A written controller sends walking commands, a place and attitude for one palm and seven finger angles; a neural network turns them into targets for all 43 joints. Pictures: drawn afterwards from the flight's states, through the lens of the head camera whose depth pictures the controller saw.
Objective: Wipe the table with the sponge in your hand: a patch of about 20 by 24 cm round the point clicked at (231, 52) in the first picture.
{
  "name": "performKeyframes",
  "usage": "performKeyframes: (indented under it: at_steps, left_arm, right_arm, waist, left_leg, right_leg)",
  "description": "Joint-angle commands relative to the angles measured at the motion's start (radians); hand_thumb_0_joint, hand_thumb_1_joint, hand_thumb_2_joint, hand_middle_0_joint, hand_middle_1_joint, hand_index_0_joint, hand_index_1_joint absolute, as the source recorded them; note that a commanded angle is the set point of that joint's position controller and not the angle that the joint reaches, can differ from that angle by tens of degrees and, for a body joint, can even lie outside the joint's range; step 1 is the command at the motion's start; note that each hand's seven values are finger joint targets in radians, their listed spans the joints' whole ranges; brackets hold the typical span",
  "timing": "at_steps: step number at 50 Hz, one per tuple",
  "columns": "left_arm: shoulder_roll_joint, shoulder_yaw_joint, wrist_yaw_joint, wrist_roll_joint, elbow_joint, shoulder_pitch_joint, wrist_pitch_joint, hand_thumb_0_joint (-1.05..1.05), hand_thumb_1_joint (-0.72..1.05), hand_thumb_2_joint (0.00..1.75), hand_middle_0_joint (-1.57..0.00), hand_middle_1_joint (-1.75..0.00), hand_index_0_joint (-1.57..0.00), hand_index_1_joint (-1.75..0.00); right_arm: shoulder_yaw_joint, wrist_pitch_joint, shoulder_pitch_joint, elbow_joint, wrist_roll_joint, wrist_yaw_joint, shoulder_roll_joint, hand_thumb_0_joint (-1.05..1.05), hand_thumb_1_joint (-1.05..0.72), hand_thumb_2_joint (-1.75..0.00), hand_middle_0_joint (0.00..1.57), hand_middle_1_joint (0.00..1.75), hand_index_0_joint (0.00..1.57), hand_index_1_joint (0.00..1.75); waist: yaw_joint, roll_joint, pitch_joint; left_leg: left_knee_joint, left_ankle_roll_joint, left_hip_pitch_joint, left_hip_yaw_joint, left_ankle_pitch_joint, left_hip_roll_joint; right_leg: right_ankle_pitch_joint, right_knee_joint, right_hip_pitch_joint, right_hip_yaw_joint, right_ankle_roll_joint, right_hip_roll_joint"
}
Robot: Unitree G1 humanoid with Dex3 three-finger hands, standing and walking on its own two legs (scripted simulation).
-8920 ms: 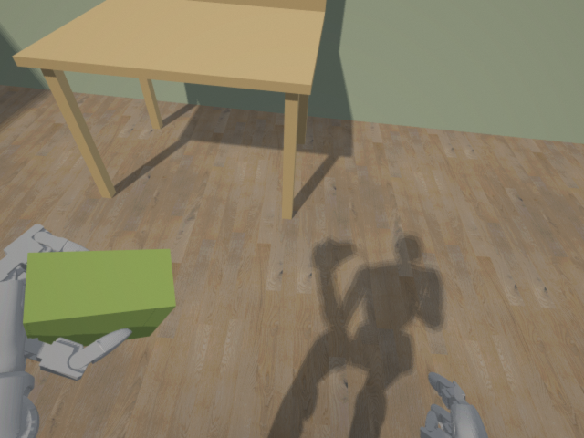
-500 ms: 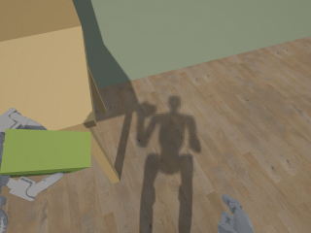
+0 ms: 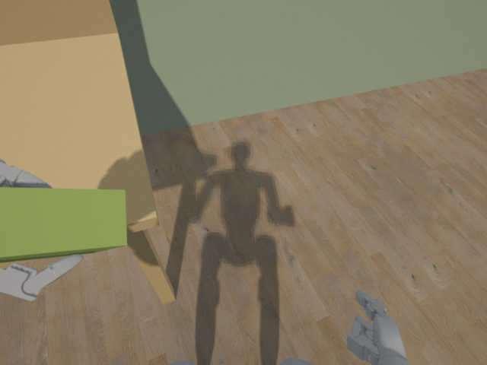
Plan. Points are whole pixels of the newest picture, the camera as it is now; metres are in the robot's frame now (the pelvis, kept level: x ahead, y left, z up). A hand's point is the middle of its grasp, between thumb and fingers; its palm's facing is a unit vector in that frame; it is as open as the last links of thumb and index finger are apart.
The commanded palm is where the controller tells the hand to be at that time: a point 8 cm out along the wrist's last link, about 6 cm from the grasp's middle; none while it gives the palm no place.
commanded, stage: come to a stop and stand still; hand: left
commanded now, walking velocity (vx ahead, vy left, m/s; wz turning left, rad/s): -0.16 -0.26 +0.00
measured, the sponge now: (71, 227) +0.24 +0.22 +0.16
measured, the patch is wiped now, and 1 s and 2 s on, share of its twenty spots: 0.00 0.00 0.00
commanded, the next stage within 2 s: look again from close up in 1.32 s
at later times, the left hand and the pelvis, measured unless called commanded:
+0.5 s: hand (75, 263) +0.20 +0.20 +0.16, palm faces +0.34 -0.84 -0.43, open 10.5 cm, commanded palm +0.15 +0.25 +0.19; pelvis -0.02 -0.03 +0.01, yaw -1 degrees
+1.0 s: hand (42, 324) +0.14 +0.21 +0.15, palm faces +0.37 -0.84 -0.39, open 10.5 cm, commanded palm +0.09 +0.26 +0.19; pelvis -0.08 -0.02 +0.00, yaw +0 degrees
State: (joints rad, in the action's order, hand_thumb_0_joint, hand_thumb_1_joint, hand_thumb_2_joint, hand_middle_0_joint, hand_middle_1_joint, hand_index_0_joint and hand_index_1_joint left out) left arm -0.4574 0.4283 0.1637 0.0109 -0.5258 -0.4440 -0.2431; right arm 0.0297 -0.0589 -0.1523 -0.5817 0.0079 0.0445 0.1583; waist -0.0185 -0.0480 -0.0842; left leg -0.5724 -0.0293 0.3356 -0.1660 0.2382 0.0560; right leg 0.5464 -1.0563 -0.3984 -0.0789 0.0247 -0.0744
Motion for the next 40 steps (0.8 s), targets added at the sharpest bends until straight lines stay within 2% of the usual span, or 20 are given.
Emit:
performKeyframes:
  at_steps: [1,4,8,12,13,14,16,18,19,21,23,27,29,30,32,33,34,35,37,40]
  left_arm:
    - [-0.076,0.051,-0.001,0.032,-0.305,-0.030,-0.044,0.00,0.10,1.30,-1.20,-1.60,-1.20,-1.60]
    - [-0.079,0.028,-0.008,0.034,-0.370,-0.029,-0.014,0.00,0.10,1.30,-1.20,-1.60,-1.20,-1.60]
    - [-0.099,0.063,0.003,0.041,-0.298,-0.033,0.014,0.00,0.10,1.30,-1.20,-1.60,-1.20,-1.60]
    - [-0.095,0.076,0.004,0.036,-0.223,-0.007,0.023,0.00,0.10,1.30,-1.20,-1.60,-1.20,-1.60]
    - [-0.092,0.071,0.004,0.032,-0.206,0.007,0.024,0.00,0.10,1.30,-1.20,-1.60,-1.20,-1.60]
    - [-0.095,0.071,0.002,0.032,-0.192,0.017,0.026,0.00,0.10,1.30,-1.20,-1.60,-1.20,-1.60]
    - [-0.068,0.037,-0.003,0.049,-0.144,-0.006,0.041,0.00,0.10,1.30,-1.20,-1.60,-1.20,-1.60]
    - [-0.084,0.049,-0.002,0.044,-0.140,-0.022,0.045,0.00,0.10,1.30,-1.20,-1.60,-1.20,-1.60]
    - [-0.087,0.052,0.001,0.041,-0.160,-0.017,0.046,0.00,0.10,1.30,-1.20,-1.60,-1.20,-1.60]
    - [-0.083,0.048,0.010,0.035,-0.188,-0.027,0.035,0.00,0.10,1.30,-1.20,-1.60,-1.20,-1.60]
    - [-0.099,0.056,0.017,0.029,-0.206,-0.005,0.023,0.00,0.10,1.30,-1.20,-1.60,-1.20,-1.60]
    - [-0.109,0.067,0.028,0.022,-0.238,-0.023,0.007,0.00,0.10,1.30,-1.20,-1.60,-1.20,-1.60]
    - [-0.103,0.057,0.029,0.023,-0.258,-0.023,0.007,0.00,0.10,1.30,-1.20,-1.60,-1.20,-1.60]
    - [-0.100,0.050,0.031,0.022,-0.266,-0.015,0.001,0.00,0.10,1.30,-1.20,-1.60,-1.20,-1.60]
    - [-0.093,0.035,0.031,0.017,-0.260,-0.005,-0.007,0.00,0.10,1.30,-1.20,-1.60,-1.20,-1.60]
    - [-0.090,0.033,0.027,0.019,-0.220,-0.018,-0.005,0.00,0.10,1.30,-1.20,-1.60,-1.20,-1.60]
    - [-0.086,0.037,0.020,0.017,-0.221,0.002,-0.005,0.00,0.10,1.30,-1.20,-1.60,-1.20,-1.60]
    - [-0.070,0.016,0.018,0.009,-0.199,0.034,-0.003,0.00,0.10,1.30,-1.20,-1.60,-1.20,-1.60]
    - [-0.046,-0.012,0.010,0.002,-0.133,0.072,0.005,0.00,0.10,1.30,-1.20,-1.60,-1.20,-1.60]
    - [-0.049,-0.018,0.003,0.001,-0.102,0.112,0.011,0.00,0.10,1.30,-1.20,-1.60,-1.20,-1.60]
  right_arm:
    - [0.021,-0.056,0.000,0.132,-0.003,-0.012,0.148,0.00,-0.90,-0.90,0.20,0.30,0.20,0.30]
    - [0.003,-0.077,0.000,0.146,-0.014,-0.017,0.145,0.00,-0.90,-0.90,0.20,0.30,0.20,0.30]
    - [-0.006,-0.073,-0.005,0.145,-0.016,-0.007,0.142,0.00,-0.90,-0.90,0.20,0.30,0.20,0.30]
    - [-0.009,-0.061,0.002,0.143,-0.004,0.000,0.139,0.00,-0.90,-0.90,0.20,0.30,0.20,0.30]
    - [-0.010,-0.056,0.002,0.145,0.000,0.001,0.135,0.00,-0.90,-0.90,0.20,0.30,0.20,0.30]
    - [-0.013,-0.053,0.005,0.153,0.002,0.003,0.123,0.00,-0.90,-0.90,0.20,0.30,0.20,0.30]
    - [-0.012,-0.056,-0.003,0.147,0.010,0.004,0.113,0.00,-0.90,-0.90,0.20,0.30,0.20,0.30]
    - [-0.019,-0.045,0.024,0.142,0.009,0.005,0.109,0.00,-0.90,-0.90,0.20,0.30,0.20,0.30]
    - [-0.020,-0.040,0.040,0.143,0.009,0.006,0.112,0.00,-0.90,-0.90,0.20,0.30,0.20,0.30]
    - [-0.031,-0.034,0.058,0.141,0.004,0.015,0.104,0.00,-0.90,-0.90,0.20,0.30,0.20,0.30]
    - [-0.030,-0.032,0.064,0.136,-0.001,0.026,0.111,0.00,-0.90,-0.90,0.20,0.30,0.20,0.30]
    - [-0.018,-0.030,0.037,0.140,-0.010,0.038,0.128,0.00,-0.90,-0.90,0.20,0.30,0.20,0.30]
    - [-0.010,-0.025,0.013,0.138,-0.010,0.038,0.137,0.00,-0.90,-0.90,0.20,0.30,0.20,0.30]
    - [-0.009,-0.025,0.008,0.141,-0.012,0.040,0.141,0.00,-0.90,-0.90,0.20,0.30,0.20,0.30]
    - [0.004,-0.027,0.021,0.154,-0.006,0.040,0.176,0.00,-0.90,-0.90,0.20,0.30,0.20,0.30]
    - [0.000,-0.027,0.021,0.149,0.001,0.039,0.173,0.00,-0.90,-0.90,0.20,0.30,0.20,0.30]
    - [-0.007,-0.032,0.028,0.148,-0.007,0.041,0.165,0.00,-0.90,-0.90,0.20,0.30,0.20,0.30]
    - [-0.016,-0.035,0.037,0.143,-0.008,0.040,0.158,0.00,-0.90,-0.90,0.20,0.30,0.20,0.30]
    - [-0.012,-0.040,0.025,0.136,-0.004,0.036,0.166,0.00,-0.90,-0.90,0.20,0.30,0.20,0.30]
    - [-0.010,-0.049,0.016,0.134,-0.003,0.034,0.163,0.00,-0.90,-0.90,0.20,0.30,0.20,0.30]
  waist:
    - [0.010,0.247,0.230]
    - [0.010,0.293,0.255]
    - [0.011,0.272,0.225]
    - [0.015,0.219,0.211]
    - [0.008,0.161,0.210]
    - [0.000,0.073,0.225]
    - [0.004,-0.102,0.215]
    - [0.025,-0.119,0.196]
    - [0.025,-0.061,0.197]
    - [0.027,-0.052,0.192]
    - [0.031,-0.038,0.187]
    - [0.037,0.030,0.204]
    - [0.022,0.061,0.214]
    - [0.020,0.099,0.218]
    - [0.038,0.218,0.186]
    - [0.042,0.220,0.178]
    - [0.036,0.284,0.146]
    - [0.033,0.258,0.091]
    - [0.032,0.190,0.075]
    - [0.029,0.070,0.092]
  left_leg:
    - [0.191,-0.095,-0.244,0.202,-0.621,0.238]
    - [0.199,-0.056,-0.283,0.175,-0.655,0.250]
    - [0.207,-0.057,-0.237,0.197,-0.550,0.300]
    - [0.145,-0.011,-0.137,0.148,-0.342,0.250]
    - [0.104,0.009,-0.084,0.125,-0.235,0.209]
    - [0.046,0.034,-0.060,0.096,-0.123,0.153]
    - [-0.099,0.069,-0.045,0.076,0.100,0.014]
    - [-0.266,0.057,0.029,0.137,0.253,-0.012]
    - [-0.292,0.056,0.048,0.152,0.258,-0.013]
    - [-0.294,0.058,0.072,0.143,0.219,-0.017]
    - [-0.256,0.055,0.066,0.128,0.201,-0.023]
    - [-0.036,0.042,0.000,0.110,0.154,-0.030]
    - [0.113,0.038,-0.108,0.119,0.054,-0.023]
    - [0.178,0.027,-0.154,0.137,-0.010,0.007]
    - [0.226,-0.022,-0.138,0.275,-0.161,0.152]
    - [0.240,-0.029,-0.066,0.275,-0.100,0.175]
    - [0.271,-0.029,0.018,0.276,-0.026,0.174]
    - [0.289,-0.029,0.109,0.276,0.029,0.183]
    - [0.274,-0.016,0.167,0.235,0.139,0.152]
    - [0.187,0.003,0.098,0.182,0.218,0.073]
  right_leg:
    - [-0.142,0.145,-0.038,-0.002,0.011,0.022]
    - [-0.168,0.275,0.022,-0.031,0.008,0.058]
    - [-0.168,0.428,0.102,-0.020,0.006,0.061]
    - [-0.355,0.618,0.253,-0.008,-0.001,0.045]
    - [-0.491,0.643,0.297,0.031,-0.012,0.011]
    - [-0.651,0.645,0.295,0.107,-0.037,-0.056]
    - [-0.755,0.691,0.226,0.257,-0.114,-0.180]
    - [-0.677,0.741,0.216,0.294,-0.149,-0.239]
    - [-0.637,0.737,0.216,0.293,-0.164,-0.246]
    - [-0.650,0.722,0.258,0.231,-0.166,-0.223]
    - [-0.647,0.727,0.267,0.213,-0.162,-0.209]
    - [-0.587,0.728,0.311,0.216,-0.149,-0.192]
    - [-0.487,0.708,0.280,0.197,-0.114,-0.166]
    - [-0.426,0.682,0.261,0.177,-0.085,-0.130]
    - [-0.351,0.614,0.218,0.121,-0.027,-0.018]
    - [-0.292,0.611,0.246,0.110,-0.014,-0.006]
    - [-0.288,0.572,0.269,0.088,-0.018,0.002]
    - [-0.293,0.548,0.297,0.078,-0.015,0.005]
    - [-0.290,0.559,0.321,0.085,-0.013,0.002]
    - [-0.223,0.683,0.246,0.165,-0.026,-0.040]
